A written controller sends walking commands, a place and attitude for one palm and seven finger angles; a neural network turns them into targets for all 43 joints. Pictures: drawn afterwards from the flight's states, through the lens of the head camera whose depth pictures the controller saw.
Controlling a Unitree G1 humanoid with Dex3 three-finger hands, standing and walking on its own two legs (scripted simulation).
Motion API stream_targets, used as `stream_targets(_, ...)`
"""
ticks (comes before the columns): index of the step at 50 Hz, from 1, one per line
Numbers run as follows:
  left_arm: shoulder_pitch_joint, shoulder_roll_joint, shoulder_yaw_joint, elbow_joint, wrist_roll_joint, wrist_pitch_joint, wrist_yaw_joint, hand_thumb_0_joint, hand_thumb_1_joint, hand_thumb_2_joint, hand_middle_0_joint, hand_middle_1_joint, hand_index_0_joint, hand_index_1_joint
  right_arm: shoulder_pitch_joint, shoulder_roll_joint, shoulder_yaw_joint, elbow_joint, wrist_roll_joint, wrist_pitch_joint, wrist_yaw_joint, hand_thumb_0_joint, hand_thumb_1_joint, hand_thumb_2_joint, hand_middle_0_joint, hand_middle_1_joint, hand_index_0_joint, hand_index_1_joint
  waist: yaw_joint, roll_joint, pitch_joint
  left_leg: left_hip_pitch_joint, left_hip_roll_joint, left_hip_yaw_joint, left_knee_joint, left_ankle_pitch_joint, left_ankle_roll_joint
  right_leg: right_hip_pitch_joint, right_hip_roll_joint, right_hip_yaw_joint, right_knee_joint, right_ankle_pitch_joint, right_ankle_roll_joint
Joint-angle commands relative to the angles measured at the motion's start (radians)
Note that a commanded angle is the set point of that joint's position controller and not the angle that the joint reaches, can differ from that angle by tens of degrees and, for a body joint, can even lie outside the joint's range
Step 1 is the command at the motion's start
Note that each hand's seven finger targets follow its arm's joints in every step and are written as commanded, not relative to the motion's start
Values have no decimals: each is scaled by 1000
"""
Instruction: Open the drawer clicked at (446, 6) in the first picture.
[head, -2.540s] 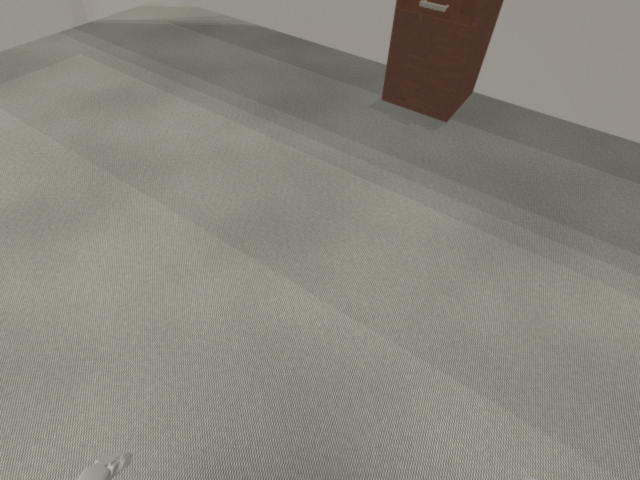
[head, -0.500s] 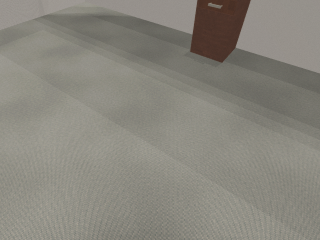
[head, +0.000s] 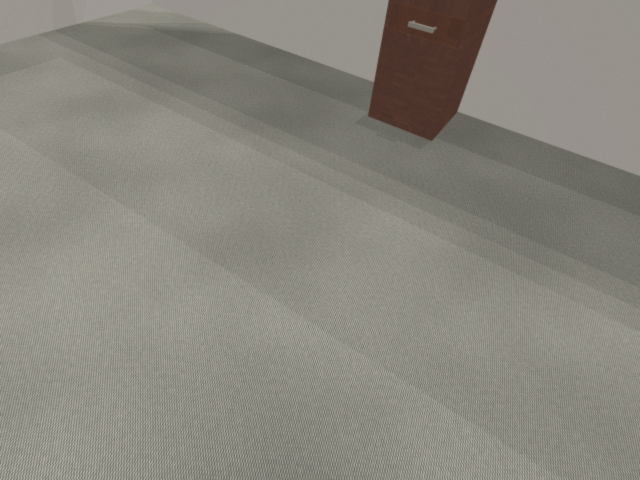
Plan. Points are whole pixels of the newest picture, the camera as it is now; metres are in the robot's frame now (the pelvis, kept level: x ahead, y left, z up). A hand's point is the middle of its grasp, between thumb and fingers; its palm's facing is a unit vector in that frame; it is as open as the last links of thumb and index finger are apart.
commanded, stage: walk to a spot facing it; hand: left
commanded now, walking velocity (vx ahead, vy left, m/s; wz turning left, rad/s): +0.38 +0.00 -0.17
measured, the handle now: (422, 26) +2.18 -0.36 -0.17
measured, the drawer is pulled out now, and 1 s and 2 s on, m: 0.00 0.00 0.00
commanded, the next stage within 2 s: none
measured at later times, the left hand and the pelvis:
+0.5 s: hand (236, 381) +0.30 +0.16 -0.18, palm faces -0.04 -0.98 -0.17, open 7.3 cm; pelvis +0.21 -0.01 -0.01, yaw -4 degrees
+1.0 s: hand (213, 308) +0.44 +0.23 -0.17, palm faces -0.06 -0.99 -0.15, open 7.3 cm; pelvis +0.44 +0.05 +0.01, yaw -7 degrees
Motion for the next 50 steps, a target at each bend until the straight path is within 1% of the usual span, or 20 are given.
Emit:
stream_targets(1, -212, 108, 28, -135, 4, -32, 20, 0, 900, 900, -200, -300, -200, -300, 399, -159, -31, 92, -4, -40, -48, 0, -900, -900, 200, 300, 200, 300, -164, 259, 174, 365, 386, -441, -300, 788, 69, -637, 1, -10, 579, -111, -40)
stream_targets(3, -192, 83, 33, -115, 1, -33, 4, 0, 900, 900, -200, -300, -200, -300, 313, -96, -20, 53, 0, -47, -53, 0, -900, -900, 200, 300, 200, 300, -117, 86, 171, 322, 354, -295, -274, 856, 95, -614, -57, -31, 623, -31, -45)
stream_targets(8, -215, 7, 29, -133, 4, -1, -25, 0, 900, 900, -200, -300, -200, -300, 260, -36, -8, 44, 7, -66, -59, 0, -900, -900, 200, 300, 200, 300, -47, 165, 239, 161, 201, -68, -401, 728, 31, -571, -50, -144, 543, 154, -24)
stream_targets(13, -265, 3, 19, -158, -4, -10, -25, 0, 900, 900, -200, -300, -200, -300, 276, -61, -14, 69, 11, -62, -64, 0, -900, -900, 200, 300, 200, 300, -21, 192, 200, 165, 179, 37, -335, 1141, 40, -307, 35, -271, 148, 226, -63)
stream_targets(15, -146, 31, 29, -125, 2, -18, -15, 0, 900, 900, -200, -300, -200, -300, 253, -90, -28, 67, 16, -59, -65, 0, -900, -900, 200, 300, 200, 300, 37, 173, 111, 206, 206, 41, -185, 1273, 43, -169, 59, -255, 96, 256, -95)
stream_targets(17, 64, 77, 51, -62, 12, -30, -6, 0, 900, 900, -200, -300, -200, -300, 197, -114, -40, 48, 18, -58, -59, 0, -900, -900, 200, 300, 200, 300, 134, 165, -3, 122, 191, 50, 110, 1144, 33, 102, 49, -221, -12, 293, -121)
stream_targets(18, 160, 145, 66, -36, 20, -40, 4, 0, 900, 900, -200, -300, -200, -300, 204, -77, -39, 37, 27, -57, -46, 0, -900, -900, 200, 300, 200, 300, 170, 57, -66, -83, 139, 44, 392, 814, 17, 307, -100, -59, -55, 334, -186)
stream_targets(19, 201, 217, 85, -28, 12, -44, 14, 0, 900, 900, -200, -300, -200, -300, 252, -2, -31, 18, 35, -60, -40, 0, -900, -900, 200, 300, 200, 300, 138, -139, -148, -324, -15, 23, 751, -22, -13, 422, -382, 402, -149, 355, -315)
stream_targets(20, 150, 237, 94, -49, -8, -40, 18, 0, 900, 900, -200, -300, -200, -300, 204, -11, -38, -13, 34, -54, -39, 0, -900, -900, 200, 300, 200, 300, 119, -87, -125, -386, -3, -98, 902, -88, 21, 332, -455, 549, -298, 181, -363)
stream_targets(21, 32, 201, 84, -75, -13, -39, 21, 0, 900, 900, -200, -300, -200, -300, 166, -4, -44, -16, 27, -45, -30, 0, -900, -900, 200, 300, 200, 300, 72, -21, 14, -422, 56, -130, 916, 23, 25, 162, -433, 479, -388, -76, -210)
stream_targets(22, -64, 153, 65, -96, -13, -41, 21, 0, 900, 900, -200, -300, -200, -300, 159, 6, -41, -21, 16, -36, -26, 0, -900, -900, 200, 300, 200, 300, 22, -19, 79, -415, 94, -138, 864, 100, 16, -6, -390, 404, -410, -122, -168)
stream_targets(26, -134, 64, 34, -103, 5, -60, 26, 0, 900, 900, -200, -300, -200, -300, 173, 56, -39, -26, -3, 13, -16, 0, -900, -900, 200, 300, 200, 300, -77, 24, 153, -300, 138, -101, 649, 134, -19, -304, -276, 88, -432, 32, -172)
stream_targets(30, -121, 85, 38, -96, 2, -69, 16, 0, 900, 900, -200, -300, -200, -300, 88, 53, -43, -84, -1, 19, 3, 0, -900, -900, 200, 300, 200, 300, -79, -56, 148, -300, 152, -51, 401, 240, -58, -302, -215, -10, -451, 73, -167)
stream_targets(37, -2, 112, 51, -61, 7, -68, 9, 0, 900, 900, -200, -300, -200, -300, -152, 8, -47, -168, -2, -22, 22, 0, -900, -900, 200, 300, 200, 300, 8, -75, 126, -305, 102, 14, 70, 230, -52, -44, -239, 16, -351, 208, -156)
stream_targets(40, -10, 111, 57, -59, 3, -63, 11, 0, 900, 900, -200, -300, -200, -300, -1, -46, -62, -115, -7, -42, 9, 0, -900, -900, 200, 300, 200, 300, -69, 40, 32, -14, 61, 49, -109, 252, -38, -49, -185, -58, -90, 388, -112)
stream_targets(41, 8, 72, 51, -70, -4, -63, 6, 0, 900, 900, -200, -300, -200, -300, 148, -135, -82, -77, -16, -52, -1, 0, -900, -900, 200, 300, 200, 300, -123, 210, -79, 228, 199, -149, -178, 252, 17, -187, -105, -130, 177, 323, -59)
stream_targets(42, -1, 25, 38, -96, -10, -67, -2, 0, 900, 900, -200, -300, -200, -300, 265, -234, -106, -45, -17, -50, -10, 0, -900, -900, 200, 300, 200, 300, -147, 424, -123, 382, 438, -456, -277, 327, 113, -431, 7, -193, 480, -137, -15)
stream_targets(43, -77, 62, 42, -125, -1, -65, 3, 0, 900, 900, -200, -300, -200, -300, 279, -227, -96, -38, -9, -35, -17, 0, -900, -900, 200, 300, 200, 300, -158, 308, -76, 344, 472, -500, -314, 284, 152, -498, -22, -98, 616, -173, -29)
stream_targets(46, -146, 40, 54, -108, 6, -54, -9, 0, 900, 900, -200, -300, -200, -300, 109, -91, -60, -67, -8, -50, -26, 0, -900, -900, 200, 300, 200, 300, -92, 139, 71, 126, 377, -285, -347, 381, 102, -519, -116, -52, 684, 34, -17)
stream_targets(50, -95, -10, 53, -97, 15, -14, -17, 0, 900, 900, -200, -300, -200, -300, 63, -48, -58, -67, -3, -65, -34, 0, -900, -900, 200, 300, 200, 300, -27, 121, 75, 44, 299, -95, -400, 387, 77, -470, -132, -72, 603, 152, 14)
